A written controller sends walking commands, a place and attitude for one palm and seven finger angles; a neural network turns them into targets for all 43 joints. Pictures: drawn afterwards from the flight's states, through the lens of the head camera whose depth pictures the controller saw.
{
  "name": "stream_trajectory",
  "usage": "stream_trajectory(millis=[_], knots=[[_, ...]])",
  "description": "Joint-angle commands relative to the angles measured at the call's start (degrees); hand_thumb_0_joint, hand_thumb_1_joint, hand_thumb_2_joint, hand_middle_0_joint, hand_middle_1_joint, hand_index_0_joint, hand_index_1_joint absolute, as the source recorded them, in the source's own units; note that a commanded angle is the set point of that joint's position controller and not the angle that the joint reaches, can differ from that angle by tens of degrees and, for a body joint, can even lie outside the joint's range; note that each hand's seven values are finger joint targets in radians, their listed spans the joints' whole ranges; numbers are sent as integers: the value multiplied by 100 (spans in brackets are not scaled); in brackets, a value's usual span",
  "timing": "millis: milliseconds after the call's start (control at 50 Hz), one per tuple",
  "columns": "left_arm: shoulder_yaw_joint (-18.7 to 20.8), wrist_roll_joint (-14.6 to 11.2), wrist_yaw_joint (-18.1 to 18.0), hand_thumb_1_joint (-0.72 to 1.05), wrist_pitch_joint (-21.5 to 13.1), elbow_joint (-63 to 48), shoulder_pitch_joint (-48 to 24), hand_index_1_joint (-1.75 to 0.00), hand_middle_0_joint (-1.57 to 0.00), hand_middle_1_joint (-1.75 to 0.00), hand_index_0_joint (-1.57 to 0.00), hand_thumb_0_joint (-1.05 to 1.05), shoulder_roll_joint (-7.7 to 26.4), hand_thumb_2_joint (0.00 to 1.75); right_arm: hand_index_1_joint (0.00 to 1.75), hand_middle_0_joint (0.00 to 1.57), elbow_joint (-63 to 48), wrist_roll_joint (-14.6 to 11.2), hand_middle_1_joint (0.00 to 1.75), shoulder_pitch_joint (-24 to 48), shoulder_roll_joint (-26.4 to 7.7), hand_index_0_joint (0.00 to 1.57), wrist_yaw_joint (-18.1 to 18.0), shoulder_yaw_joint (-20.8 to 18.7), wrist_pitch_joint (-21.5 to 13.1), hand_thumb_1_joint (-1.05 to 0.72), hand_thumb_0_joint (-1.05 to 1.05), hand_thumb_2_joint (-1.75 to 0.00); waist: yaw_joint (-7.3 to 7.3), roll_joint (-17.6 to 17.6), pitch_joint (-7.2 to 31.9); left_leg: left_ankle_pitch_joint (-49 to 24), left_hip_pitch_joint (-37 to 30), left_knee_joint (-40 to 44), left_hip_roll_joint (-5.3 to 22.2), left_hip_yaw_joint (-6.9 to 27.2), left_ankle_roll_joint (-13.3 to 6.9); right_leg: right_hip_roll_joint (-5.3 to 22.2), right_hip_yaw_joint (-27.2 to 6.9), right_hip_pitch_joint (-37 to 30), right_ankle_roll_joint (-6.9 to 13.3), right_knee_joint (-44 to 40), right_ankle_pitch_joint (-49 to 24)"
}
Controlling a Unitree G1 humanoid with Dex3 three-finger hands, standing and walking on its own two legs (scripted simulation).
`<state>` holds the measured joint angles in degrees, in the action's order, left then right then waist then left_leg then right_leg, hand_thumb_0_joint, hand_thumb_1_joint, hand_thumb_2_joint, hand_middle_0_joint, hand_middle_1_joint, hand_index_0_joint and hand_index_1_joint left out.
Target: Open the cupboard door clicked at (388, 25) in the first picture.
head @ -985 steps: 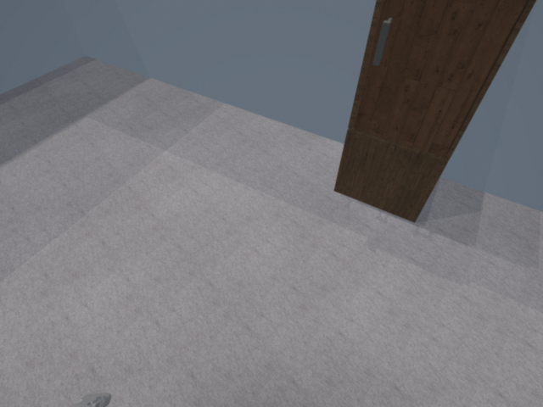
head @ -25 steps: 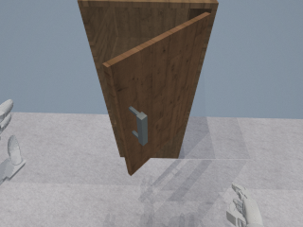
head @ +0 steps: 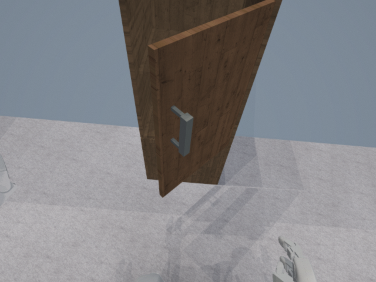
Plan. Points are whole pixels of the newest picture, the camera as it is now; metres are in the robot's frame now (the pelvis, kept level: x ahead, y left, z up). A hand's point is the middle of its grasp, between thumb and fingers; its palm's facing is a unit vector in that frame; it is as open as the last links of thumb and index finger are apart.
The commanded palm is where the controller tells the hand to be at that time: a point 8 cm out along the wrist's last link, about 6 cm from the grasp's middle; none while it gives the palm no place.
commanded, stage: step back with the hand held close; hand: left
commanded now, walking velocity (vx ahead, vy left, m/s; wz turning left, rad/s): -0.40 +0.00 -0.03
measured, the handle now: (179, 131) +0.45 +0.06 +0.04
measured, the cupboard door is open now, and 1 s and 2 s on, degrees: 47 47 47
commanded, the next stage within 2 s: stop stepping back and stand still in 0.40 s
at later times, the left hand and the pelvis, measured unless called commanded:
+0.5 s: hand out of the picture +0.13 +0.27 +0.18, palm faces +0.41 -0.82 -0.39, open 7.4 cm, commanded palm +0.07 +0.30 +0.19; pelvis -0.09 +0.01 +0.01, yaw -4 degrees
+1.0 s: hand out of the picture +0.04 +0.27 +0.19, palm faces +0.39 -0.82 -0.42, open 7.4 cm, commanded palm +0.00 +0.30 +0.19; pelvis -0.17 +0.02 +0.02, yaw -6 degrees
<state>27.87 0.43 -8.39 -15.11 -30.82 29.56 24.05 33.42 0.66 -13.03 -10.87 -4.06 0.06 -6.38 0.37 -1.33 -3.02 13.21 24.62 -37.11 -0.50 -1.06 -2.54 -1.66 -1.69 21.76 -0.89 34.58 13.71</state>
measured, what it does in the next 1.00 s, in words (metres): walks backwards: right foot, then left foot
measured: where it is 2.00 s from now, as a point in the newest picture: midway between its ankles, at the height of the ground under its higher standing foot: outside the picture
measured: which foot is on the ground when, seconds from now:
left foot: down 0.00-0.50, up 0.52-0.60, down 0.62-0.84, up 0.86-1.00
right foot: down 0.00-0.20, up 0.22-0.50, down 0.52-0.62, up 0.64-0.82, down 0.84-1.00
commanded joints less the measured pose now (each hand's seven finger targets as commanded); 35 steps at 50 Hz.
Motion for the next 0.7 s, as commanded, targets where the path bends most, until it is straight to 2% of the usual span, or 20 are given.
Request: stream_trajectory(millis=[0, 80, 120, 160, 180, 200, 220, 260, 380, 420, 440, 480, 500, 540, 560, 580, 600, 620, 640, 680], knots=[[395, -128, -51, 90, -270, -1082, -113, -30, -20, -30, -20, 0, 960, 90, 30, 20, -789, -18, 30, 637, -879, 20, -43, -386, -356, -90, 0, -90, -75, 63, 1310, -441, -454, 560, 399, 414, 96, 798, -983, -790, 396, -669, -2178], [599, -223, -114, 90, -247, -1216, 145, -30, -20, -30, -20, 0, 1209, 90, 30, 20, -735, -81, 30, 680, -786, 20, -28, -403, -185, -90, 0, -90, -74, -549, 1110, 797, -1005, -667, -93, 176, 231, 1484, -1392, 553, 804, -1809, -53], [653, -240, -144, 90, -202, -1323, 234, -30, -20, -30, -20, 0, 1227, 90, 30, 20, -727, -76, 30, 703, -710, 20, -35, -350, -95, -90, 0, -90, -105, -606, 1021, 662, -1154, -229, -33, 239, 225, 1384, -967, 693, 710, -1619, -191], [704, -242, -151, 90, -263, -1549, 197, -30, -20, -30, -20, 0, 1250, 90, 30, 20, -828, -66, 30, 789, -876, 20, -108, -362, -90, -90, 0, -90, -113, 671, 806, 964, -786, 1232, 541, 1052, -15, 541, -409, 719, 263, -609, 516], [816, -158, -138, 90, -346, -1705, 169, -30, -20, -30, -20, 0, 1277, 90, 30, 20, -947, 11, 30, 1049, -1055, 20, -157, -410, -178, -90, 0, -90, -31, 2182, 801, 2157, 689, 2731, 1503, 2128, -316, -151, 107, -541, -14, 990, 888], [888, -100, -156, 90, -387, -1779, 127, -30, -20, -30, -20, 0, 1242, 90, 30, 20, -891, 141, 30, 948, -971, 20, -183, -420, -317, -90, 0, -90, -54, 2453, 1018, 3240, 1779, 3722, 2149, 3016, -632, -620, 27, -1551, -63, 2974, 1201], [910, -111, -151, 90, -386, -1669, -16, -30, -20, -30, -20, 0, 1315, 90, 30, 20, -790, 91, 30, 800, -837, 20, -158, -458, -401, -90, 0, -90, -68, 1518, 1027, 2814, 1489, 3529, 2171, 2720, -662, -552, -212, -1247, -5, 3657, 1295], [776, -237, -169, 90, -279, -1263, 134, -30, -20, -30, -20, 0, 1121, 90, 30, 20, -663, 15, 30, 823, -812, 20, -60, -482, -536, -90, 0, -90, 37, 717, 1135, 1411, 93, 2685, 1729, 1823, -620, -300, -135, -252, 32, 3221, 1417], [-34, -326, -147, 90, -61, -1308, -338, -30, -20, -30, -20, 0, 760, 90, 30, 20, -316, 60, 30, 658, -784, 20, 9, -325, -602, -90, 0, -90, -27, 1675, 1259, 921, -1198, 3205, 1307, 1112, 43, -257, 506, -717, 272, 329, 1879], [33, -394, -91, 90, -122, -1287, -436, -30, -20, -30, -20, 0, 915, 90, 30, 20, -265, 106, 30, 598, -784, 20, 35, -302, -540, -90, 0, -90, 31, 1435, 1438, 81, -1636, 2782, 1201, 841, 351, -67, 432, -942, 442, -1275, 1422], [117, -412, -59, 90, -173, -1310, -510, -30, -20, -30, -20, 0, 1085, 90, 30, 20, -265, 102, 30, 574, -747, 20, 42, -279, -459, -90, 0, -90, 25, 877, 1402, -396, -1836, 1963, 964, 493, 486, 385, -13, -747, 650, -2097, 922], [480, -450, -83, 90, -291, -1470, -494, -30, -20, -30, -20, 0, 1562, 90, 30, 20, -209, 137, 30, 640, -610, 20, 8, -181, -363, -90, 0, -90, 30, -401, 1422, 63, -1833, -570, 354, 318, 578, 2061, -1355, 332, 1272, -2496, -670], [737, -375, -107, 90, -372, -1562, -691, -30, -20, -30, -20, 0, 1831, 90, 30, 20, -357, 216, 30, 799, -581, 20, 0, -69, -468, -90, 0, -90, 121, -436, 1047, 572, -1244, -1013, 210, 13, 542, 2193, -1098, 178, 1200, -2211, -1701], [384, -371, 25, 90, -136, -1120, -622, -30, -20, -30, -20, 0, 1242, 90, 30, 20, -404, -49, 30, 676, -618, 20, -101, -166, -510, -90, 0, -90, -64, -1364, 1065, 258, -844, -881, 59, 132, 415, 1453, 26, -667, 838, -1237, -2759], [422, -410, 54, 90, 64, -983, -340, -30, -20, -30, -20, 0, 1165, 90, 30, 20, -478, -108, 30, 715, -612, 20, -156, -124, -455, -90, 0, -90, -193, -948, 969, -507, -1233, 106, 5, 27, 378, 1069, 426, -593, 485, -686, -2541], [493, -468, 87, 90, 231, -956, -76, -30, -20, -30, -20, 0, 1162, 90, 30, 20, -497, -125, 30, 726, -755, 20, -199, -175, -449, -90, 0, -90, -230, 361, 1088, -1998, -1937, 1135, 200, 400, 314, 547, 750, -224, 92, 185, -1289], [475, -477, 98, 90, 194, -1283, -32, -30, -20, -30, -20, 0, 1190, 90, 30, 20, -620, -87, 30, 771, -906, 20, -160, -201, -504, -90, 0, -90, -69, 2101, 1273, -2497, -2022, 2055, 910, 1560, 137, -128, 626, -194, -24, 982, 1014], [556, -472, 90, 90, 99, -1254, 118, -30, -20, -30, -20, 0, 1263, 90, 30, 20, -583, -51, 30, 670, -787, 20, -97, -178, -616, -90, 0, -90, -39, 2093, 1333, -675, -1765, 2807, 1283, 2404, 119, -302, 87, -237, 95, 1612, 2188], [713, -467, 41, 90, 61, -1480, 157, -30, -20, -30, -20, 0, 1394, 90, 30, 20, -570, 5, 30, 659, -722, 20, -55, -150, -665, -90, 0, -90, 25, 1721, 1349, 1326, -1323, 3301, 1392, 2576, 266, -199, -71, -446, 152, 1766, 2093], [855, -468, -52, 90, 79, -1580, 638, -30, -20, -30, -20, 0, 1449, 90, 30, 20, -626, 59, 30, 656, -696, 20, -26, -125, -674, -90, 0, -90, 54, 1354, 1220, 2296, -752, 3670, 1126, 1949, 552, -305, 299, -975, 207, 1173, 1635]])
